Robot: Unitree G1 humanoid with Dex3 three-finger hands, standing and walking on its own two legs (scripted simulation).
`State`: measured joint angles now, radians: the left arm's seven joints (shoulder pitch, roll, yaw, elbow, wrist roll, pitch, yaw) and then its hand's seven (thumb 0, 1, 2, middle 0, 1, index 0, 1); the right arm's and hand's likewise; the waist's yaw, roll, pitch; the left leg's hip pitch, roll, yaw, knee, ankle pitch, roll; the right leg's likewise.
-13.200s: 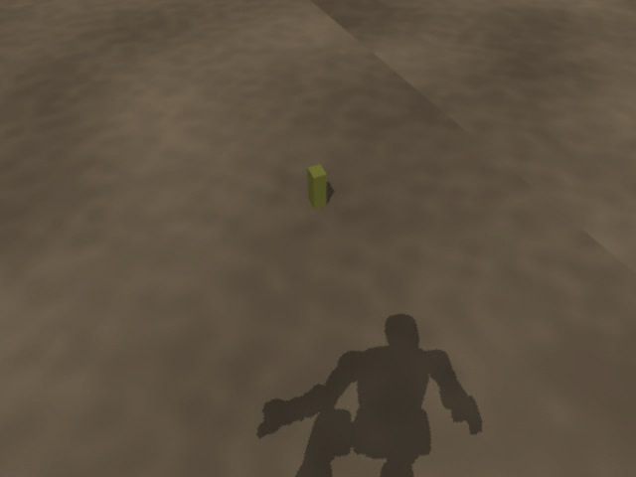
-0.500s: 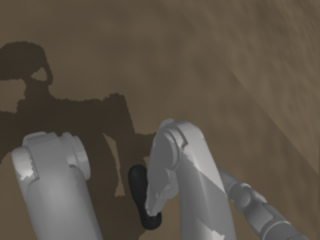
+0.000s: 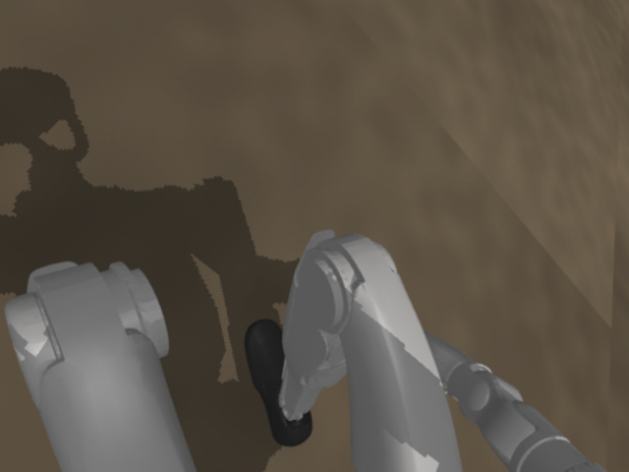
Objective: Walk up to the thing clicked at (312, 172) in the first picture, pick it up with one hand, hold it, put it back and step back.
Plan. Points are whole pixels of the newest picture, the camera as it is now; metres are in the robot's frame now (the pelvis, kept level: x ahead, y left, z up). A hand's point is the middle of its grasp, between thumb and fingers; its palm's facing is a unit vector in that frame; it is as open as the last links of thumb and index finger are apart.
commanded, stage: close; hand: left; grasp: from the side
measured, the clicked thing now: out of the picture +0.41 +0.38 -0.18
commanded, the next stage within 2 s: settle in 0.44 s
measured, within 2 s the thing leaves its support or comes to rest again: leaves its support in 0.84 s
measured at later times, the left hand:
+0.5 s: hand out of the picture +0.38 +0.40 -0.16, palm faces +0.65 -0.76 -0.01, open 10.8 cm
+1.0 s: hand out of the picture +0.36 +0.40 -0.13, palm faces +0.64 -0.77 +0.01, open 11.1 cm
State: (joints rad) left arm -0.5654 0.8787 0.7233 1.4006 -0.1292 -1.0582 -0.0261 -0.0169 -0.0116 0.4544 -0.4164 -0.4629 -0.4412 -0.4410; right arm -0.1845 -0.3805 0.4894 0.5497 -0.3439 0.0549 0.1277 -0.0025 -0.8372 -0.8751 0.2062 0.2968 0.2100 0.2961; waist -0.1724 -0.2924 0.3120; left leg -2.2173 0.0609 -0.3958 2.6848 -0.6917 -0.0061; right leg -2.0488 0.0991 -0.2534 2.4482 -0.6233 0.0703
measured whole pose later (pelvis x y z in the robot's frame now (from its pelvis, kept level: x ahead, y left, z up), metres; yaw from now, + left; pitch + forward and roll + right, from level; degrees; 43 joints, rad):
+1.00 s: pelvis +0.00 +0.00 +0.01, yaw +1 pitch +13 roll -16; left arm -0.50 0.77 0.71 1.12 -0.16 -0.92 -0.07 0.01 -0.54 0.93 -0.72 -1.11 -0.71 -1.09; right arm -0.11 -0.34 0.39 0.60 -0.30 0.05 0.12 0.00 -0.86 -0.89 0.21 0.30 0.21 0.30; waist -0.13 -0.25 0.24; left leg -2.23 0.05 -0.36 2.64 -0.69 -0.01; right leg -2.05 0.07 -0.24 2.43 -0.65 0.06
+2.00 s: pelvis +0.04 -0.01 +0.25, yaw +14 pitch +29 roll -5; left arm -0.03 0.24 0.36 0.13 -0.23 -0.33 0.03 0.00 -0.61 1.02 -0.74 -1.13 -0.72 -1.11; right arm 0.08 -0.24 -0.02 0.60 0.02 -0.03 -0.04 0.01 -0.86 -0.88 0.20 0.30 0.21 0.30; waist -0.01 0.00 -0.17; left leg -1.68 0.06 -0.08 1.79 -0.63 -0.01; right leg -1.59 -0.01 -0.07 1.75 -0.66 0.01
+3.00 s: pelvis +0.09 +0.00 +0.43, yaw +18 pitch +13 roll -2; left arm -0.03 0.13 0.15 0.30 -0.07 -0.35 0.22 0.00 -0.61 1.02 -0.74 -1.12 -0.73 -1.10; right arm 0.21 -0.19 0.00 0.65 -0.05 -0.02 -0.06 0.01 -0.88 -0.88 0.20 0.30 0.20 0.30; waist -0.02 0.00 -0.09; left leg -0.82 0.05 -0.03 1.07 -0.47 -0.02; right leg -0.75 -0.02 -0.06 1.04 -0.50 0.01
